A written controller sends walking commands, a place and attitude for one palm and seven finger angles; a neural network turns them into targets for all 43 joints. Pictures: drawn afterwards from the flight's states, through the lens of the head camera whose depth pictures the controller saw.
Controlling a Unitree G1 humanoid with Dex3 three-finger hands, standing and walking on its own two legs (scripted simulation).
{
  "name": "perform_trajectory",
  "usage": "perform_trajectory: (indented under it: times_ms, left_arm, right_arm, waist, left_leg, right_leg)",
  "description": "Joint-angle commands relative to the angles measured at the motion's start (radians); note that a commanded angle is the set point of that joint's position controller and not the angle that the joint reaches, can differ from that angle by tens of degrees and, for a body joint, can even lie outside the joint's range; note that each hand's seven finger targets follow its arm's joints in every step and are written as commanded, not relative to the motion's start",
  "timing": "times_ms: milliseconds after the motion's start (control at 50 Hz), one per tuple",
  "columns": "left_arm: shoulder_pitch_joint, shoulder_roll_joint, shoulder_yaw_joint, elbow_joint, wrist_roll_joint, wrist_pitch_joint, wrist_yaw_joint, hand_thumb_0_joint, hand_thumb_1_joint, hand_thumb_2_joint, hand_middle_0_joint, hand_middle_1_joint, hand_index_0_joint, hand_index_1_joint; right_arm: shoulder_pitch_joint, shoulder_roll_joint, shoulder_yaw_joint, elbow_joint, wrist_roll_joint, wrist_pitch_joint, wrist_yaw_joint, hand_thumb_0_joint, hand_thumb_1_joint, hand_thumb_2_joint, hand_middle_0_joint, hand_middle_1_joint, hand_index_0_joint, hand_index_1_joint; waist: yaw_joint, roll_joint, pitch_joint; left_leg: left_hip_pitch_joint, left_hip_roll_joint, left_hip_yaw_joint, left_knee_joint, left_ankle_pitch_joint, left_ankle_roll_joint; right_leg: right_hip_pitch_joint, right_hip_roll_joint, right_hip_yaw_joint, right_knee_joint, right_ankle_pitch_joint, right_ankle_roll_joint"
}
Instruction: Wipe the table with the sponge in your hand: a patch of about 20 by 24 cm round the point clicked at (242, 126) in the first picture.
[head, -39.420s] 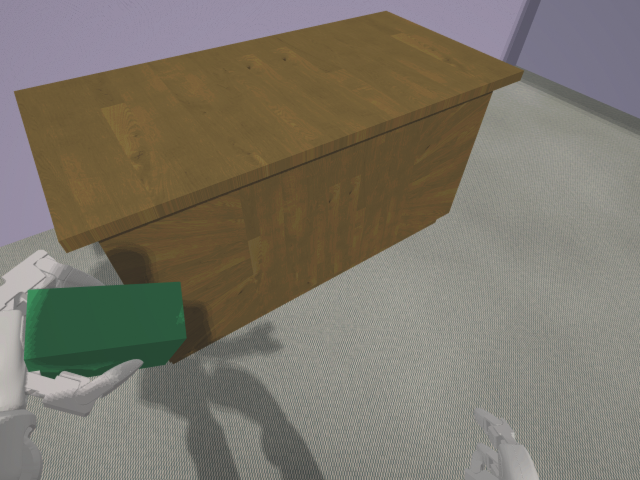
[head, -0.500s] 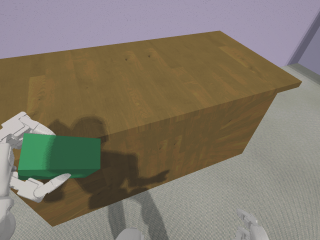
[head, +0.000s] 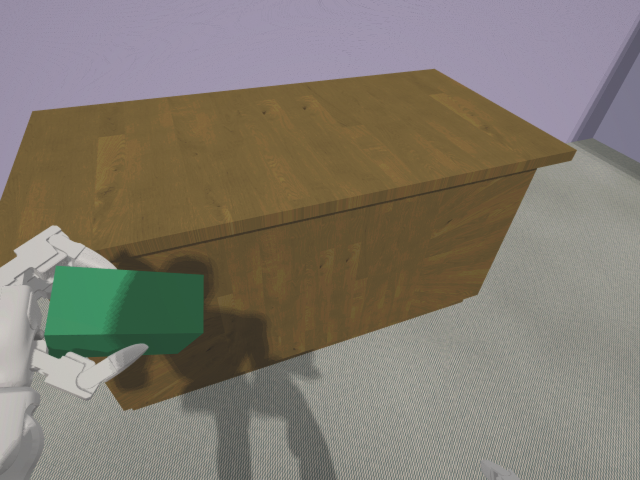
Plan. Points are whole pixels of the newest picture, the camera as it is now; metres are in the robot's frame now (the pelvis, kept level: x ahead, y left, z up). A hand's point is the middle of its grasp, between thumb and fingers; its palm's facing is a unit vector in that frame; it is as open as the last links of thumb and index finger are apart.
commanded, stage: stop stepping back and stand still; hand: left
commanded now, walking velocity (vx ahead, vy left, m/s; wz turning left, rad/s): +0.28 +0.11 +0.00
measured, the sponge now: (148, 316) +0.23 +0.19 +0.17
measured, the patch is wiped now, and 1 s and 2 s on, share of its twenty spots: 1.00 1.00 1.00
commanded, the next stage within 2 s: stand and wait in 1.64 s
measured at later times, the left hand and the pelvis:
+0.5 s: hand (61, 403) +0.13 +0.21 +0.19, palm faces +0.36 -0.87 -0.34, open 10.0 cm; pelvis -0.07 -0.02 +0.02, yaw +0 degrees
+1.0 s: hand (4, 413) +0.12 +0.24 +0.20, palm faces +0.45 -0.81 -0.37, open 10.0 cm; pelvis -0.08 -0.01 +0.03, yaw +1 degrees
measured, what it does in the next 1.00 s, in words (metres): steps on the spot: left foot, then right foot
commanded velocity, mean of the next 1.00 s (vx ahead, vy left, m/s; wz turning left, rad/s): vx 0.08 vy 0.03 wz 0.00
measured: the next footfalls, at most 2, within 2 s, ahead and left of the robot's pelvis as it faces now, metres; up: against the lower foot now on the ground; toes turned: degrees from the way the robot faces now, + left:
left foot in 0.08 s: -0.01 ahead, +0.12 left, +0.00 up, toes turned +1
right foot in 0.68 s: +0.02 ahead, -0.12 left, +0.00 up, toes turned -1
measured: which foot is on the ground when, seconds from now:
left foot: up 0.00-0.06, down 0.08-1.00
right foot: down 0.00-0.52, up 0.54-0.66, down 0.68-1.00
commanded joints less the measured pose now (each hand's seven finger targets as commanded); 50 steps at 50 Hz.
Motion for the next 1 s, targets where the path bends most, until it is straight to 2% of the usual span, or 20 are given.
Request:
perform_trajectory:
  times_ms: [0,40,80,140,220,260,300,320,400,460,500,540,620,640,660,700,760,840,880,980]
  left_arm:
    - [-0.134,0.233,0.141,-0.301,-0.012,-0.053,0.039,0.0,0.1,1.3,-1.2,-1.6,-1.2,-1.6]
    - [-0.116,0.235,0.159,-0.306,-0.016,-0.055,0.058,0.0,0.1,1.3,-1.2,-1.6,-1.2,-1.6]
    - [-0.124,0.239,0.176,-0.34,-0.013,-0.061,0.073,0.0,0.1,1.3,-1.2,-1.6,-1.2,-1.6]
    - [-0.079,0.218,0.16,-0.186,-0.001,-0.066,0.073,0.0,0.1,1.3,-1.2,-1.6,-1.2,-1.6]
    - [-0.083,0.162,0.105,-0.116,-0.017,-0.053,0.055,0.0,0.1,1.3,-1.2,-1.6,-1.2,-1.6]
    - [-0.065,0.151,0.085,-0.109,-0.002,-0.035,0.045,0.0,0.1,1.3,-1.2,-1.6,-1.2,-1.6]
    - [-0.112,0.211,0.11,-0.192,-0.015,-0.044,0.04,0.0,0.1,1.3,-1.2,-1.6,-1.2,-1.6]
    - [-0.137,0.2,0.107,-0.227,-0.022,-0.06,0.037,0.0,0.1,1.3,-1.2,-1.6,-1.2,-1.6]
    - [-0.095,0.226,0.133,-0.331,-0.02,-0.06,0.052,0.0,0.1,1.3,-1.2,-1.6,-1.2,-1.6]
    - [-0.044,0.194,0.11,-0.315,-0.021,-0.049,0.089,0.0,0.1,1.3,-1.2,-1.6,-1.2,-1.6]
    - [-0.097,0.213,0.145,-0.344,-0.02,-0.057,0.111,0.0,0.1,1.3,-1.2,-1.6,-1.2,-1.6]
    - [-0.102,0.204,0.139,-0.251,-0.003,-0.047,0.106,0.0,0.1,1.3,-1.2,-1.6,-1.2,-1.6]
    - [0.01,0.147,0.091,-0.123,-0.014,-0.024,0.086,0.0,0.1,1.3,-1.2,-1.6,-1.2,-1.6]
    - [0.015,0.152,0.081,-0.118,-0.009,-0.027,0.076,0.0,0.1,1.3,-1.2,-1.6,-1.2,-1.6]
    - [0.022,0.173,0.09,-0.119,-0.003,-0.031,0.065,0.0,0.1,1.3,-1.2,-1.6,-1.2,-1.6]
    - [-0.048,0.193,0.11,-0.216,-0.019,-0.054,0.066,0.0,0.1,1.3,-1.2,-1.6,-1.2,-1.6]
    - [-0.083,0.211,0.121,-0.318,-0.013,-0.06,0.081,0.0,0.1,1.3,-1.2,-1.6,-1.2,-1.6]
    - [-0.046,0.188,0.122,-0.314,-0.008,-0.065,0.122,0.0,0.1,1.3,-1.2,-1.6,-1.2,-1.6]
    - [-0.035,0.169,0.107,-0.248,-0.002,-0.049,0.121,0.0,0.1,1.3,-1.2,-1.6,-1.2,-1.6]
    - [-0.054,0.14,0.058,-0.179,0.0,-0.048,0.099,0.0,0.1,1.3,-1.2,-1.6,-1.2,-1.6]
  right_arm:
    - [-0.166,-0.073,-0.037,-0.193,-0.001,-0.06,-0.016,0.0,-0.9,-0.9,0.2,0.3,0.2,0.3]
    - [-0.144,-0.091,-0.037,-0.21,-0.008,-0.083,-0.042,0.0,-0.9,-0.9,0.2,0.3,0.2,0.3]
    - [-0.148,-0.127,-0.054,-0.259,-0.018,-0.102,-0.051,0.0,-0.9,-0.9,0.2,0.3,0.2,0.3]
    - [-0.118,-0.082,-0.047,-0.175,-0.006,-0.12,-0.021,0.0,-0.9,-0.9,0.2,0.3,0.2,0.3]
    - [-0.152,-0.121,-0.042,-0.197,-0.016,-0.112,-0.032,0.0,-0.9,-0.9,0.2,0.3,0.2,0.3]
    - [-0.155,-0.13,-0.048,-0.223,-0.017,-0.095,-0.033,0.0,-0.9,-0.9,0.2,0.3,0.2,0.3]
    - [-0.197,-0.114,-0.065,-0.264,-0.006,-0.081,-0.031,0.0,-0.9,-0.9,0.2,0.3,0.2,0.3]
    - [-0.154,-0.103,-0.065,-0.223,-0.007,-0.08,-0.024,0.0,-0.9,-0.9,0.2,0.3,0.2,0.3]
    - [-0.175,-0.07,-0.041,-0.205,-0.017,-0.052,-0.028,0.0,-0.9,-0.9,0.2,0.3,0.2,0.3]
    - [-0.171,-0.08,-0.036,-0.226,-0.03,-0.076,-0.072,0.0,-0.9,-0.9,0.2,0.3,0.2,0.3]
    - [-0.171,-0.133,-0.054,-0.247,-0.032,-0.092,-0.075,0.0,-0.9,-0.9,0.2,0.3,0.2,0.3]
    - [-0.128,-0.109,-0.068,-0.23,-0.022,-0.105,-0.051,0.0,-0.9,-0.9,0.2,0.3,0.2,0.3]
    - [-0.181,-0.115,-0.042,-0.231,-0.023,-0.099,-0.037,0.0,-0.9,-0.9,0.2,0.3,0.2,0.3]
    - [-0.195,-0.115,-0.051,-0.242,-0.029,-0.089,-0.038,0.0,-0.9,-0.9,0.2,0.3,0.2,0.3]
    - [-0.194,-0.117,-0.063,-0.252,-0.031,-0.081,-0.031,0.0,-0.9,-0.9,0.2,0.3,0.2,0.3]
    - [-0.182,-0.092,-0.061,-0.214,-0.026,-0.078,-0.024,0.0,-0.9,-0.9,0.2,0.3,0.2,0.3]
    - [-0.198,-0.079,-0.052,-0.225,-0.031,-0.063,-0.038,0.0,-0.9,-0.9,0.2,0.3,0.2,0.3]
    - [-0.208,-0.126,-0.055,-0.257,-0.037,-0.075,-0.065,0.0,-0.9,-0.9,0.2,0.3,0.2,0.3]
    - [-0.212,-0.096,-0.044,-0.252,-0.02,-0.079,-0.067,0.0,-0.9,-0.9,0.2,0.3,0.2,0.3]
    - [-0.205,-0.096,-0.049,-0.228,-0.035,-0.092,-0.048,0.0,-0.9,-0.9,0.2,0.3,0.2,0.3]
  waist:
    - [-0.033,-0.057,-0.031]
    - [-0.032,0.059,-0.083]
    - [-0.022,0.4,-0.083]
    - [-0.029,0.098,0.035]
    - [-0.004,0.089,0.071]
    - [0.014,-0.033,0.039]
    - [-0.002,-0.317,0.004]
    - [-0.016,-0.245,-0.018]
    - [-0.035,-0.079,0.011]
    - [-0.035,0.024,-0.041]
    - [-0.018,0.356,-0.058]
    - [-0.03,0.18,-0.023]
    - [0.016,0.023,0.058]
    - [0.014,-0.139,0.081]
    - [0.002,-0.279,0.065]
    - [-0.018,-0.232,0.016]
    - [-0.029,-0.082,0.014]
    - [0.011,0.225,-0.034]
    - [0.002,0.162,0.01]
    - [-0.014,-0.068,0.032]
  left_leg:
    - [0.3,0.048,0.027,-0.324,-0.014,0.042]
    - [0.374,0.001,0.088,-0.67,-0.048,0.047]
    - [0.346,0.232,-0.288,-0.999,-0.137,0.158]
    - [0.258,0.279,-0.338,-0.94,0.035,0.208]
    - [0.051,0.21,-0.147,-0.869,-0.154,0.111]
    - [-0.006,0.06,0.004,-0.533,-0.18,0.06]
    - [-0.134,-0.04,0.029,0.03,-0.103,0.003]
    - [-0.111,0.004,-0.05,0.081,-0.037,-0.007]
    - [0.219,0.075,0.006,-0.278,0.021,0.014]
    - [0.412,0.016,0.089,-0.733,-0.038,0.031]
    - [0.387,0.251,-0.318,-1.004,-0.23,0.149]
    - [0.33,0.247,-0.313,-0.975,-0.05,0.166]
    - [0.053,0.143,-0.11,-0.816,-0.118,0.052]
    - [-0.025,0.05,-0.019,-0.617,-0.146,0.016]
    - [-0.02,-0.021,0.021,-0.356,-0.076,-0.014]
    - [0.07,0.01,-0.023,-0.212,0.007,-0.027]
    - [0.301,0.066,-0.027,-0.552,0.013,0.0]
    - [0.267,0.178,-0.222,-0.977,-0.107,0.063]
    - [0.135,0.151,-0.197,-1.009,-0.264,0.045]
    - [0.261,0.028,-0.045,-0.734,0.003,-0.008]
  right_leg:
    - [-0.329,-0.263,0.232,-0.336,-0.282,-0.094]
    - [-0.219,-0.165,0.158,-0.173,-0.287,-0.054]
    - [-0.259,0.039,-0.007,0.417,-0.263,0.042]
    - [-0.338,-0.069,0.17,0.541,-0.142,0.041]
    - [0.114,-0.065,0.072,-0.016,-0.12,0.034]
    - [0.312,-0.024,0.009,-0.279,0.021,0.019]
    - [0.231,-0.371,0.607,-0.548,-0.166,-0.147]
    - [0.151,-0.389,0.656,-0.585,-0.358,-0.171]
    - [-0.199,-0.325,0.36,-0.496,-0.404,-0.118]
    - [-0.13,-0.206,0.205,-0.295,-0.411,-0.061]
    - [-0.134,0.013,0.01,0.19,-0.264,0.044]
    - [-0.155,-0.03,0.098,0.292,-0.191,0.056]
    - [0.287,-0.027,0.056,-0.263,-0.004,0.053]
    - [0.327,-0.092,0.167,-0.396,-0.024,0.017]
    - [0.255,-0.262,0.433,-0.541,-0.143,-0.055]
    - [0.124,-0.337,0.531,-0.61,-0.279,-0.11]
    - [-0.007,-0.304,0.349,-0.499,-0.232,-0.09]
    - [0.138,-0.019,0.086,-0.158,-0.071,0.045]
    - [0.221,-0.02,0.094,-0.196,-0.06,0.061]
    - [0.111,-0.14,0.281,-0.474,-0.182,0.003]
